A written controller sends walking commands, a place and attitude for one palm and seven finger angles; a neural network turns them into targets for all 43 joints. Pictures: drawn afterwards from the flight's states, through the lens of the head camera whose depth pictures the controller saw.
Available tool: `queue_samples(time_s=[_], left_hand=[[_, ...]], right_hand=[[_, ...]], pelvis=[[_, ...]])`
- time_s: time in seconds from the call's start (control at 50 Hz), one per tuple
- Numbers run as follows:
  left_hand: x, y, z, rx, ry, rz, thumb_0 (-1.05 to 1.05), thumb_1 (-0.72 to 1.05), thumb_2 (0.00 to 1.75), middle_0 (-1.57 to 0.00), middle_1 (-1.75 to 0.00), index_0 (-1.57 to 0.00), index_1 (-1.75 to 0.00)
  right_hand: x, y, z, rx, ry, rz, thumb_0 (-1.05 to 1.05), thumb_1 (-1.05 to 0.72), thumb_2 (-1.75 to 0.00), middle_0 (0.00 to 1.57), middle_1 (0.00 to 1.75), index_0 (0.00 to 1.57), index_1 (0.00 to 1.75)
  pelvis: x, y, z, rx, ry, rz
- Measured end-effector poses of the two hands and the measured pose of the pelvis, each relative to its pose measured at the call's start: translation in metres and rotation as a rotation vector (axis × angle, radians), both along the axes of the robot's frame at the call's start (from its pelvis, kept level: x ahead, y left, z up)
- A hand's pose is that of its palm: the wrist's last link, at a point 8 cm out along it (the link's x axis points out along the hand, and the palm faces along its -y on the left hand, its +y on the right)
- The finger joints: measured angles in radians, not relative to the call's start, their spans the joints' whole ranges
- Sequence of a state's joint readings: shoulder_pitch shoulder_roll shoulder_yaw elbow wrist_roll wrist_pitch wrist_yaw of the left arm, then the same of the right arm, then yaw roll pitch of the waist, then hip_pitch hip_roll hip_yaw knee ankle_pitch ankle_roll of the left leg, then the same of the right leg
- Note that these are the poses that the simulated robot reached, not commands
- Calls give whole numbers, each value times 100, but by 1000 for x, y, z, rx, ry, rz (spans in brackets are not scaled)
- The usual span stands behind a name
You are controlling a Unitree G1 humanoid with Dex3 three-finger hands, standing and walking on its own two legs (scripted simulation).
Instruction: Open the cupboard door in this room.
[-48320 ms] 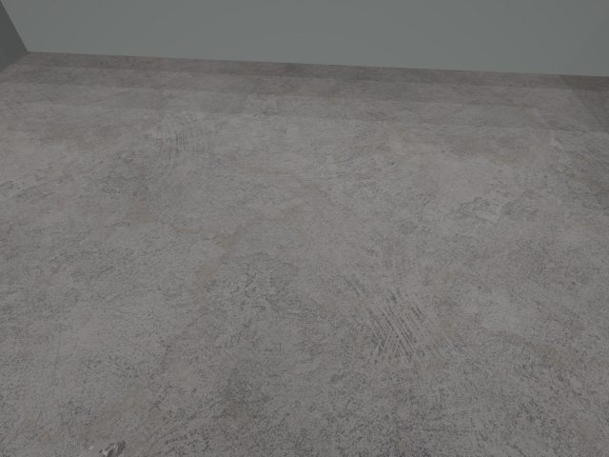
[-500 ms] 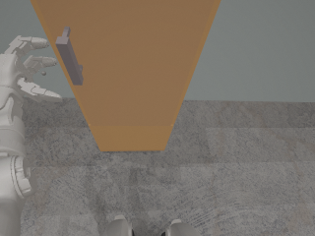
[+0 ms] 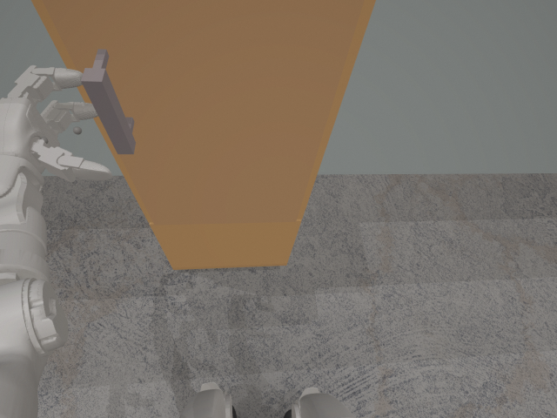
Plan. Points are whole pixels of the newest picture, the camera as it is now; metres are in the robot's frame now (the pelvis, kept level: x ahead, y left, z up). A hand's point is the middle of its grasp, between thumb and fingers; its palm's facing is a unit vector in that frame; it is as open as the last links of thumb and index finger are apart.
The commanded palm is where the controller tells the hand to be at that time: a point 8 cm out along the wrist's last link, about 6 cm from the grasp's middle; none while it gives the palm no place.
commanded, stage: slide the fingers in behind the handle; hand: left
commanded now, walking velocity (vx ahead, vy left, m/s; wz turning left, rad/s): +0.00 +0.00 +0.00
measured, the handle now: (114, 105) +0.53 +0.20 +0.10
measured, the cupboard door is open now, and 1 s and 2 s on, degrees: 0 0 0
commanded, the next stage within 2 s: close the thumb around the handle in 1.32 s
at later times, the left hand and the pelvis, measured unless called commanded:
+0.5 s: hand (99, 138) +0.47 +0.21 +0.10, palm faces +0.00 -1.00 +0.01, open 14.0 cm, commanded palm +0.45 +0.26 +0.09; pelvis +0.00 +0.00 +0.00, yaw +0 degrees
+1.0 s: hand (125, 137) +0.47 +0.18 +0.10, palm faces +0.02 -1.00 +0.00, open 14.1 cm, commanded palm +0.44 +0.23 +0.09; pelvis -0.01 -0.01 +0.00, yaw +0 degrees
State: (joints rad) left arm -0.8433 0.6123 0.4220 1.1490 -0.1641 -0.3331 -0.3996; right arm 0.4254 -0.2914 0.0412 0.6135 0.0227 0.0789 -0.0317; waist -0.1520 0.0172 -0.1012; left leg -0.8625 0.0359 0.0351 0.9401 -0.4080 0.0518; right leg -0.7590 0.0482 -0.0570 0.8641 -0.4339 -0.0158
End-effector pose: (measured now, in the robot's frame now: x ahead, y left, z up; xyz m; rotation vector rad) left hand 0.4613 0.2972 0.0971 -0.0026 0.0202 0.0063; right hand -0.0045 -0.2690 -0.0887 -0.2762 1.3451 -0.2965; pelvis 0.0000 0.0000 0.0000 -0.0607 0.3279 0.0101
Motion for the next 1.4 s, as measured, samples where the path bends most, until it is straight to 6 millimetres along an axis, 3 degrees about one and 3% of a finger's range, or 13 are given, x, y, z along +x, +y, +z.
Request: queue_samples(time_s=[0.4,0.62,0.86,1.1,1.4], left_hand=[[-10,-28,2,-4,-15,-4,-1,-50,30,-30,-120,-30,-120],[-16,-35,0,-7,-19,-4,-1,-50,30,-30,-120,-30,-120],[-13,-60,2,-7,-22,-13,-1,-50,30,-30,-120,-30,-120],[-16,-62,3,2,-27,11,-1,-50,30,-28,-120,-28,-120],[-15,-63,3,1,-28,11,-1,-50,30,-28,-120,-28,-120]], right_hand=[[38,5,-5,44,-116,42,0,-90,-90,20,30,20,30],[32,0,-5,38,-110,42,0,-90,-90,20,30,20,30],[21,-1,-7,52,-108,23,0,-90,-90,20,30,20,30],[17,0,-10,73,-104,20,0,-90,-90,20,30,20,30],[26,-6,-9,56,-112,35,0,-90,-90,20,30,20,30]], pelvis=[[0,-3,2,9,-32,3],[-3,-6,1,10,-39,8],[-5,-7,1,15,-46,3],[-6,-10,2,20,-51,1],[-6,-11,1,20,-44,7]])
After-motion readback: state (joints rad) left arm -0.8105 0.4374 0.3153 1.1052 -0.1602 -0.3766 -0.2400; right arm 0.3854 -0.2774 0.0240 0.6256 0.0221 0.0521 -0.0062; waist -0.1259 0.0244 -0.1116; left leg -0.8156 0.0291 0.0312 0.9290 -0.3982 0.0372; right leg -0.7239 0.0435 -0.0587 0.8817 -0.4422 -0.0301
